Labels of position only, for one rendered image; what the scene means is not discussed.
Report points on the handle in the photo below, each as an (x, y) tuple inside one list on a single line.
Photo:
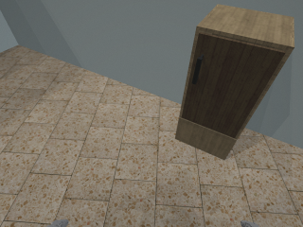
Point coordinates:
[(197, 69)]

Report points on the cupboard door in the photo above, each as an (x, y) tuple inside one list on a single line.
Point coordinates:
[(232, 76)]

